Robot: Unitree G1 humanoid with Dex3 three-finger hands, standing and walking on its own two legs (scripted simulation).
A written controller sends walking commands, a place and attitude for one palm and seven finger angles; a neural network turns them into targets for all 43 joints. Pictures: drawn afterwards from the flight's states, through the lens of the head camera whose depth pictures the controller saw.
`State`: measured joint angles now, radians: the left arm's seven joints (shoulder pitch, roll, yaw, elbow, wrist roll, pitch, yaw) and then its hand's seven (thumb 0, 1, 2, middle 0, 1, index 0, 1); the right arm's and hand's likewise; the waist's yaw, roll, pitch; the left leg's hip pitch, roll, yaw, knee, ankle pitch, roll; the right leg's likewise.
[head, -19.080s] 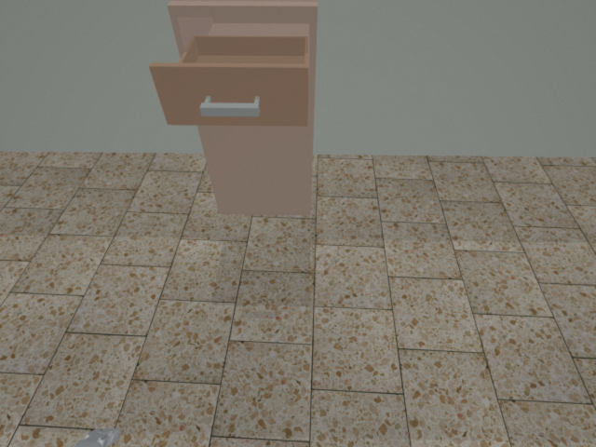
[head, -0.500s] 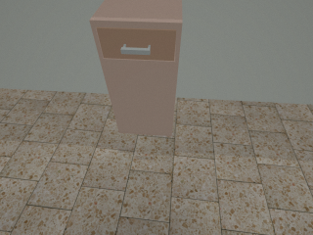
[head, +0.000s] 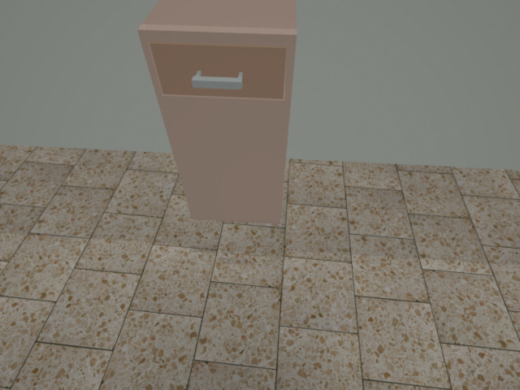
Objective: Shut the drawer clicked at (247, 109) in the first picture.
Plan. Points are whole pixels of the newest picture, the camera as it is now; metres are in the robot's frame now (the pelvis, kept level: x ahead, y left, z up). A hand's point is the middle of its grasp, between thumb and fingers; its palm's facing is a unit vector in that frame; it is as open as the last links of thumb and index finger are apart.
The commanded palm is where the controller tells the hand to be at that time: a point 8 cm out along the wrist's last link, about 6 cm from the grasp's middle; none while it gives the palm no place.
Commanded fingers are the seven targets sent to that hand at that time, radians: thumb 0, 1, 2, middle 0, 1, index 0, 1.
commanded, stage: look to check the result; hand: left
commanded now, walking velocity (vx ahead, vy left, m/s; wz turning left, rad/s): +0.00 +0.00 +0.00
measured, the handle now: (218, 78) +0.90 +0.17 -0.01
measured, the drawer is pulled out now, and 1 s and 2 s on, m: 0.00 0.00 0.00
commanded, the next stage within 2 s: stand and wait in 0.34 s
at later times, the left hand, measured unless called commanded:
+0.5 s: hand out of the picture +0.03 +0.17 -0.17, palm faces +0.03 -0.98 -0.21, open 7.4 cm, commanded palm none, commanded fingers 0.00 0.90 0.90 -0.20 -0.30 -0.20 -0.30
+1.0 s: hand out of the picture +0.04 +0.18 -0.17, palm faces +0.03 -0.98 -0.22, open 7.4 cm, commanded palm none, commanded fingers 0.00 0.90 0.90 -0.20 -0.30 -0.20 -0.30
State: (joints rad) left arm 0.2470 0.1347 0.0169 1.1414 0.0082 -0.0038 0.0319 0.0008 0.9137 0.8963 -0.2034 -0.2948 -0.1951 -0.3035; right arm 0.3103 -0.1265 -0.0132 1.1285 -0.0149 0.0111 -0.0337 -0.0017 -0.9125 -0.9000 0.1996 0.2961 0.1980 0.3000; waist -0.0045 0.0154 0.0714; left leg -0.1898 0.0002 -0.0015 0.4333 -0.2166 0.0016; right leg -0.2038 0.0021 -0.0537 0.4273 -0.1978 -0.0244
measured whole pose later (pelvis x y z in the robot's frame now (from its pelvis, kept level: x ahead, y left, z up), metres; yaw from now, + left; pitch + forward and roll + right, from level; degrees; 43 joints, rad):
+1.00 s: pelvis +0.02 -0.01 +0.00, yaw +0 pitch -2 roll +0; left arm 0.21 0.17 0.02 1.15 0.01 -0.01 0.03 0.00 0.91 0.90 -0.20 -0.29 -0.20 -0.30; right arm 0.25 -0.16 -0.01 1.14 -0.01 0.00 -0.04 0.00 -0.91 -0.90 0.20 0.30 0.20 0.30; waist 0.00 0.02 0.07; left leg -0.13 0.01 0.00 0.39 -0.23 -0.01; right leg -0.15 0.02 -0.05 0.38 -0.21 -0.03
